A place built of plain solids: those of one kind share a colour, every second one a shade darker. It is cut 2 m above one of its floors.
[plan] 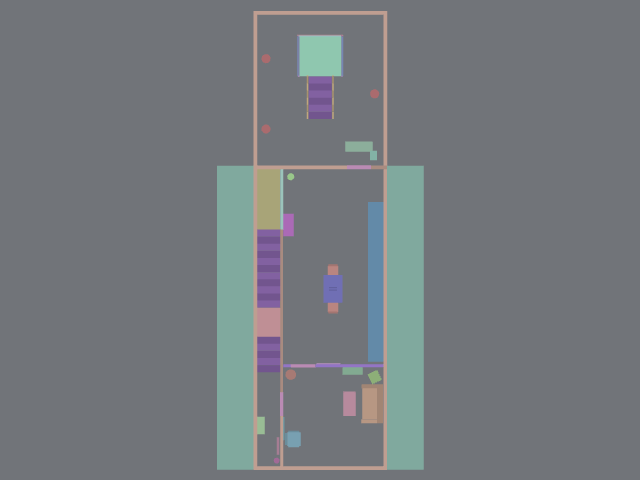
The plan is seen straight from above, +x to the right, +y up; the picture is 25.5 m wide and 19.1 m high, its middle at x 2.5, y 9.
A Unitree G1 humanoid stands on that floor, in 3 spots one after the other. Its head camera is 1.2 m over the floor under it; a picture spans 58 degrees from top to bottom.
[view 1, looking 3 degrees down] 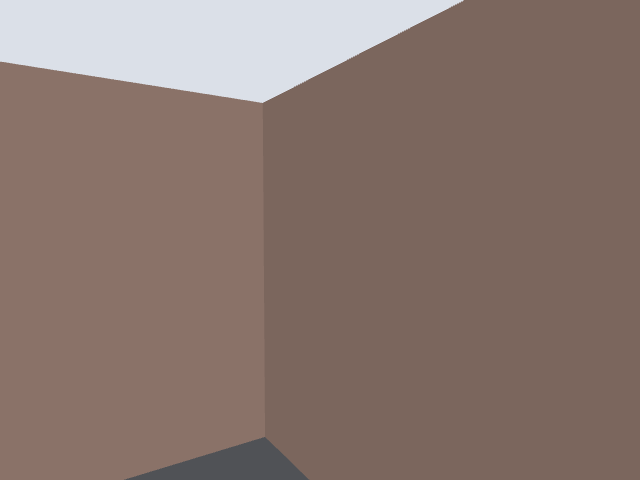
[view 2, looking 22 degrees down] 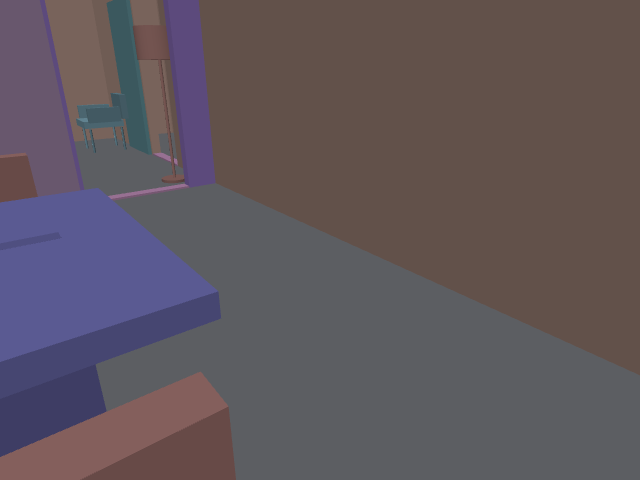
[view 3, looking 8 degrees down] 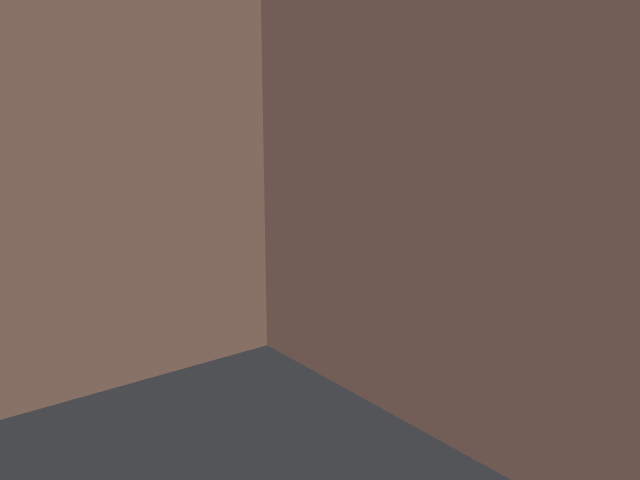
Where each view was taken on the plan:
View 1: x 4.02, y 15.87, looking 57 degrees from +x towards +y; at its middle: wall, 1.85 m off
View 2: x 2.98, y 8.40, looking -128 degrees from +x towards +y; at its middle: ground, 3.20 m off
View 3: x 2.44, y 1.60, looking -39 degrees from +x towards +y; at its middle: wall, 2.57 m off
